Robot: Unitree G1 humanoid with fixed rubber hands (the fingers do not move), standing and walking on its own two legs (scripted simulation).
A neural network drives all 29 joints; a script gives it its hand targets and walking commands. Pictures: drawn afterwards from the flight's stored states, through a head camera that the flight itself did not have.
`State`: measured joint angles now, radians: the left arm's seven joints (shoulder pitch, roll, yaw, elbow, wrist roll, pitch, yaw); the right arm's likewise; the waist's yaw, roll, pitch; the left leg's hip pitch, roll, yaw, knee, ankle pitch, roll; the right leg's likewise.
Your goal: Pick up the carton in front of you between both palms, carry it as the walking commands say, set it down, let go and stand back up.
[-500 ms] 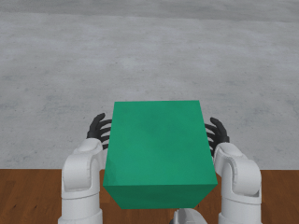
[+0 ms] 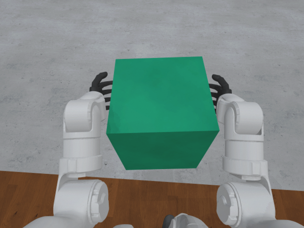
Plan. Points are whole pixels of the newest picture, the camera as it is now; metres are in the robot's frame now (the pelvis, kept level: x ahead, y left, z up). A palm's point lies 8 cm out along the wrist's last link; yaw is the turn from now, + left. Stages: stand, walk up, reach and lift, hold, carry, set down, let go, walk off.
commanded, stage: carry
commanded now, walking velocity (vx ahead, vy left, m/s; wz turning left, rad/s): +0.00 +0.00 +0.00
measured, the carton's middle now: (160, 119) +0.37 +0.00 +0.03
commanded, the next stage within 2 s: none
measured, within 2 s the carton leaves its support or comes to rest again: neither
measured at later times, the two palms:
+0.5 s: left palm (85, 96) +0.38 +0.18 +0.12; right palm (214, 99) +0.37 -0.12 +0.11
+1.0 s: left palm (78, 106) +0.33 +0.18 +0.13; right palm (218, 110) +0.34 -0.12 +0.13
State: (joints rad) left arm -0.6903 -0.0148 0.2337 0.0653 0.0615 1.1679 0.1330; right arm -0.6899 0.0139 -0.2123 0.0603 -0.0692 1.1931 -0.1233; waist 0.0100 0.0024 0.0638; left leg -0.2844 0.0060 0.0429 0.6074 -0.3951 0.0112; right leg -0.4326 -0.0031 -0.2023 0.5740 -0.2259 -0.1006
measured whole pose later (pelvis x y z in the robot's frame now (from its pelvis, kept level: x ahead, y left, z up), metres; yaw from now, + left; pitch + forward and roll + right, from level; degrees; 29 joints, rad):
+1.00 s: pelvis -0.01 +0.02 +0.00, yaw +1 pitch +1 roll +0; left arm -0.66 0.00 0.21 0.21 0.07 1.20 0.12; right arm -0.64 0.01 -0.19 0.18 -0.06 1.23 -0.12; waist 0.00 0.00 -0.07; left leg -0.20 -0.01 0.09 0.55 -0.37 0.05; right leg -0.36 -0.04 -0.19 0.53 -0.20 -0.05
